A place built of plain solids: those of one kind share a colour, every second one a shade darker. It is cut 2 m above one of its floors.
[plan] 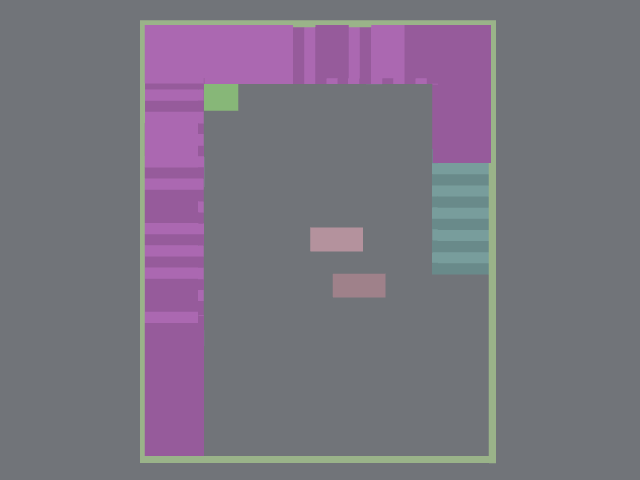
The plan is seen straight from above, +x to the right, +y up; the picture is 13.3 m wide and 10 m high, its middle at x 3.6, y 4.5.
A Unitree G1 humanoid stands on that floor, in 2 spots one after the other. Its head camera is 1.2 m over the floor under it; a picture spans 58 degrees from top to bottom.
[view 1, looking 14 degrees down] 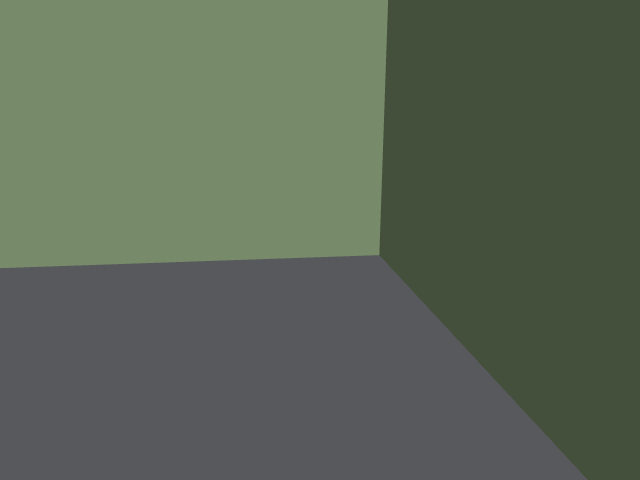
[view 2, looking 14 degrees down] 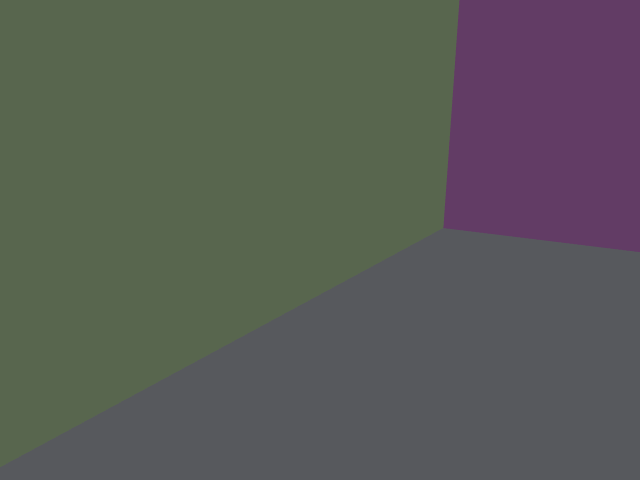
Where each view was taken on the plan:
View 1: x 3.04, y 1.10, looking -7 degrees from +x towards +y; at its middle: wall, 4.24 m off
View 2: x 6.59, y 1.73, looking -146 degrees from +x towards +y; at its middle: wall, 3.19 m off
